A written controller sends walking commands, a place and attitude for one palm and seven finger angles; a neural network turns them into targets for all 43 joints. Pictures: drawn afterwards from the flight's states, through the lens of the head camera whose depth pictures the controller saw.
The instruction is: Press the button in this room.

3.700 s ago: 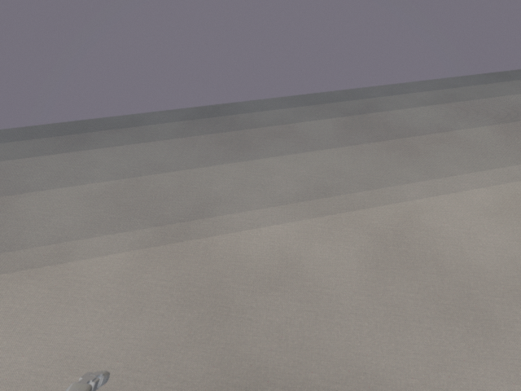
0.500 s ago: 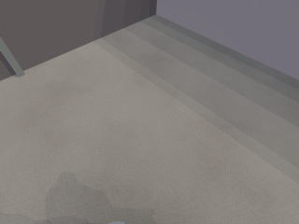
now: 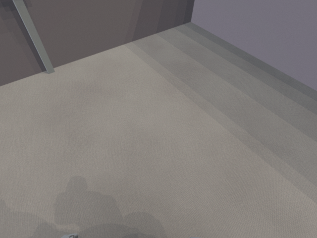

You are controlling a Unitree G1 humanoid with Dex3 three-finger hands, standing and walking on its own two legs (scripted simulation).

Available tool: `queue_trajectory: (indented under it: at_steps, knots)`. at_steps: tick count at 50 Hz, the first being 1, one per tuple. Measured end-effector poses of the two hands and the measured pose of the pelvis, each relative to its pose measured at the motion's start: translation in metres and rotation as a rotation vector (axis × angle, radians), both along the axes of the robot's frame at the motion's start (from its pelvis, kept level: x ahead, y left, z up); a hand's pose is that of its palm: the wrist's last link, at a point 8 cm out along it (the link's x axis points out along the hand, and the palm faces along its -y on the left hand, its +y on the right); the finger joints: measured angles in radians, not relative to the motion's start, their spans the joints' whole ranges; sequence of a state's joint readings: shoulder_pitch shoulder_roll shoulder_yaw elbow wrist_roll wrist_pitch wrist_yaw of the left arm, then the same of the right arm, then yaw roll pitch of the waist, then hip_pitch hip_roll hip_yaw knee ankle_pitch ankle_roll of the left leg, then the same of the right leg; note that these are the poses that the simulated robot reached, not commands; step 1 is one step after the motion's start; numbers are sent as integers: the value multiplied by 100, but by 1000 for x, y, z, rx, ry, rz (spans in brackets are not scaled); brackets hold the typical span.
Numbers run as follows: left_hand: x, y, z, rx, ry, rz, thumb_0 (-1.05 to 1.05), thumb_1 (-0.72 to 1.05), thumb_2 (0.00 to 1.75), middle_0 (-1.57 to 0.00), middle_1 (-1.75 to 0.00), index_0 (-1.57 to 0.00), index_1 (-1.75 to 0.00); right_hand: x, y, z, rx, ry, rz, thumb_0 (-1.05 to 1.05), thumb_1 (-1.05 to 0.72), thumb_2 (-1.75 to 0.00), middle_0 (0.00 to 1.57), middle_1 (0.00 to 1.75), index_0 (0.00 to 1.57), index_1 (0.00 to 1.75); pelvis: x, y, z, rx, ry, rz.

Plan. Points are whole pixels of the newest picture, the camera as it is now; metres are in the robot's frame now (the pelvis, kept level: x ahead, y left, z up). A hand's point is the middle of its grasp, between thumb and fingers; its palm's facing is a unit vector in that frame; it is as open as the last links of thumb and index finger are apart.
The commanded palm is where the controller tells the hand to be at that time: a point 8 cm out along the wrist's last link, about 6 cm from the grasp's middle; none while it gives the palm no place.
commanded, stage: turn or walk to find it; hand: left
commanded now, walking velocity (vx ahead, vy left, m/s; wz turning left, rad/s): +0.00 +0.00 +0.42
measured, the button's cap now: out of the picture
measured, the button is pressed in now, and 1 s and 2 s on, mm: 0 0 0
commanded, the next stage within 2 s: none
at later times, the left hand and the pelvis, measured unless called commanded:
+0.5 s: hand out of the picture -0.02 +0.15 -0.16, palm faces +0.27 -0.93 -0.25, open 7.4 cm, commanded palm none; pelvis -0.03 -0.04 +0.00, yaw +15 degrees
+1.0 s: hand out of the picture -0.08 +0.23 -0.17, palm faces +0.46 -0.85 -0.24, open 7.4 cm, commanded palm none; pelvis -0.06 +0.01 +0.00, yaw +26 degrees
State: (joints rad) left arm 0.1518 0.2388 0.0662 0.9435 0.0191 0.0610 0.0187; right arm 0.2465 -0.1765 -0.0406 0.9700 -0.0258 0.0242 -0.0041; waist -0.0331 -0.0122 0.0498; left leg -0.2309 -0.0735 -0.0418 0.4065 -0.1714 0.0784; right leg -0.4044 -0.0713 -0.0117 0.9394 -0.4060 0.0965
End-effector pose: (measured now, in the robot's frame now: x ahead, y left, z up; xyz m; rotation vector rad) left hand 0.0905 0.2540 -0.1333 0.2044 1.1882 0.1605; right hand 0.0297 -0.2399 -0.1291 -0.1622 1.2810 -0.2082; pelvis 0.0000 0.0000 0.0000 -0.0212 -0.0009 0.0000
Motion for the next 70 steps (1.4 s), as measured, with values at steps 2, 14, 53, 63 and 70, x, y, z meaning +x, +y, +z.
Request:
queue_trajectory:
  at_steps: [2, 14, 53, 63, 70]
  knots:
    - [3, -8, 4, 4, -20, -1, 0, 90, 90, -20, -30, -20, -30, -13, -6, -5, 9, 33, -2, 0, -90, -90, 21, 30, 20, 30, -4, -5, -1, 4, 3, 18]
    - [-42, -57, 20, 39, -82, 91, 0, 90, 89, -20, -30, -20, -30, -30, -56, -29, 56, 110, 70, 1, -90, -90, 20, 30, 20, 30, -22, -47, -5, 45, -10, 141]
    - [-187, 12, 3, 12, -9, 480, 0, 90, 90, -20, -30, -20, -30, 59, 49, -5, 25, -27, 508, 0, -90, -90, 21, 30, 20, 30, -62, -2, -2, 15, 0, 480]
    - [-169, -36, 22, 88, -105, 498, 0, 90, 89, -20, -30, -20, -30, 45, -11, -39, 55, 103, 522, 0, -90, -90, 20, 30, 20, 30, -57, -48, -11, 51, 5, 576]
    - [-210, -76, 27, 72, -46, 614, 0, 90, 89, -20, -30, -20, -30, 65, -30, -33, 42, 129, 596, 0, -90, -90, 20, 30, 20, 30, -52, -64, -2, 69, -3, 661]
